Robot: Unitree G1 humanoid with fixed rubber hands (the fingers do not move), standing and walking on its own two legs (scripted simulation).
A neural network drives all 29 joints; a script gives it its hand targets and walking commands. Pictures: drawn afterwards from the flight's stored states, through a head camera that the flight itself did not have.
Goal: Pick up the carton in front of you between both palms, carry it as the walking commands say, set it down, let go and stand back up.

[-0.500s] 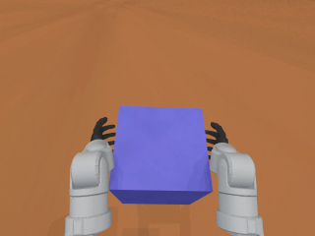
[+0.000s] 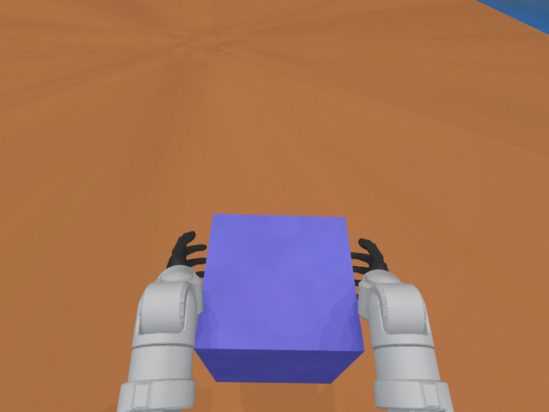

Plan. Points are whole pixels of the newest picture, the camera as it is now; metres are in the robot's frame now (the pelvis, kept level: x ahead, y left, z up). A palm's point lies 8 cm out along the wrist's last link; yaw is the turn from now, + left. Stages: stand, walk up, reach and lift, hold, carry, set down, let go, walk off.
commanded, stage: carry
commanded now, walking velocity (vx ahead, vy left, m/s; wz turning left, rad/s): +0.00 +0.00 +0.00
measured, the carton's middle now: (276, 305) +0.31 +0.00 -0.04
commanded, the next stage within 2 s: hold in 1.18 s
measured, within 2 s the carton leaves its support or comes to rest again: neither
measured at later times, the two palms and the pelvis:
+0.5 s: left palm (169, 312) +0.25 +0.15 +0.05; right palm (381, 315) +0.25 -0.14 +0.04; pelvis -0.05 +0.00 +0.00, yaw +0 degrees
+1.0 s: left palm (164, 334) +0.22 +0.15 +0.05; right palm (387, 337) +0.22 -0.14 +0.04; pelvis -0.07 +0.00 +0.00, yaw +0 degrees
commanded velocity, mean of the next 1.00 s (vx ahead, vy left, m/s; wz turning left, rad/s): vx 0.00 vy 0.00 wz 0.00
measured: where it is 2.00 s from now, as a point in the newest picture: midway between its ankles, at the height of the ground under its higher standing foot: outside the picture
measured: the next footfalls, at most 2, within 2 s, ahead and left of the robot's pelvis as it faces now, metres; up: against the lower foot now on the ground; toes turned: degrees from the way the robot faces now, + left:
none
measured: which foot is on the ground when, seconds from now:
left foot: down 0.00-1.00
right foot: down 0.00-1.00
